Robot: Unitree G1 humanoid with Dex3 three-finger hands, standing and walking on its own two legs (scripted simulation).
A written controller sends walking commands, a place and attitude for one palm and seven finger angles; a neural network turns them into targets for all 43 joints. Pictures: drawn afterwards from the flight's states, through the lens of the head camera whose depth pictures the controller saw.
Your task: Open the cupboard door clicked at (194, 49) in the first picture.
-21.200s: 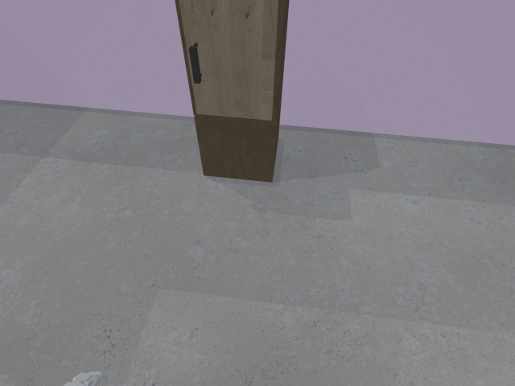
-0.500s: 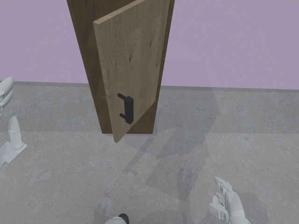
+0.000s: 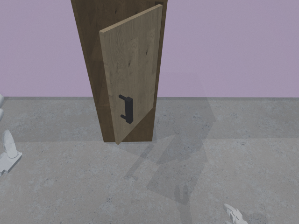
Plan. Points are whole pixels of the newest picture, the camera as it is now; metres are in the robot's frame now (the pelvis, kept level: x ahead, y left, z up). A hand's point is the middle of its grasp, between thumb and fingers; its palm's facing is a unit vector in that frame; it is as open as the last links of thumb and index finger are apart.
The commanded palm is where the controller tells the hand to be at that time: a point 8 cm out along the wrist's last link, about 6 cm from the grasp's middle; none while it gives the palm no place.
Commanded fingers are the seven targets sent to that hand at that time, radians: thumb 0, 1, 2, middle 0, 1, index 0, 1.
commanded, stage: stop stepping back and stand still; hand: left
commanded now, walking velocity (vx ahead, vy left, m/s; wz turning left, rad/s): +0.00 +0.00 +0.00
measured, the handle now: (125, 108) +0.59 +0.12 -0.09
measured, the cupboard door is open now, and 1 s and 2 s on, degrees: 54 54 54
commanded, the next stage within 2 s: let the arm hang, fingers relaxed in 0.40 s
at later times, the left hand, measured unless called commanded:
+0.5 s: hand (4, 173) +0.18 +0.28 +0.16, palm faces +0.43 -0.80 -0.43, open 7.4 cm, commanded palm none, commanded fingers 0.00 0.90 0.90 -0.20 -0.30 -0.20 -0.30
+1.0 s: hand out of the picture -0.08 +0.20 -0.17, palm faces +0.03 -0.98 -0.21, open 7.2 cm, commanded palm none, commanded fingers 0.00 0.90 0.90 -0.20 -0.30 -0.20 -0.30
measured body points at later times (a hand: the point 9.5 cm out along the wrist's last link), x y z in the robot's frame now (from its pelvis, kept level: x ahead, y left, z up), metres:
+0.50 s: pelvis -0.02 +0.01 +0.01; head -0.03 +0.02 +0.46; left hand +0.15 +0.32 +0.18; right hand +0.13 -0.23 -0.07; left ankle +0.01 +0.12 -0.74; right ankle -0.01 -0.10 -0.74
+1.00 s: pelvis -0.03 +0.00 +0.00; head -0.01 +0.01 +0.45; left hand -0.08 +0.25 -0.15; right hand -0.04 -0.25 -0.14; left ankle +0.01 +0.12 -0.74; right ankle -0.01 -0.09 -0.74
